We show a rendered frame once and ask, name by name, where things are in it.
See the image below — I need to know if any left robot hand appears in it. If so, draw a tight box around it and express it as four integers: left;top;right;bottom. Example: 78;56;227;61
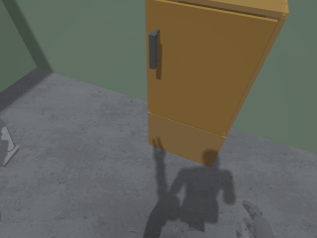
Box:
0;118;20;168

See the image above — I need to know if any handle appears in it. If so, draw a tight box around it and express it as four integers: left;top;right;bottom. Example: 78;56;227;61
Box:
149;29;159;69

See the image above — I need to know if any cupboard door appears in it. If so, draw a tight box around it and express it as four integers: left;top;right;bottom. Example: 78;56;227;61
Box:
148;0;278;136

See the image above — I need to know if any robot right shin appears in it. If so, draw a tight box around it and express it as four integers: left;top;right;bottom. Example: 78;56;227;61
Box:
186;227;196;232

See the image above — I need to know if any right robot hand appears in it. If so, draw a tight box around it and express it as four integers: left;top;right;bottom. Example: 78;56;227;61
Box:
236;200;274;238

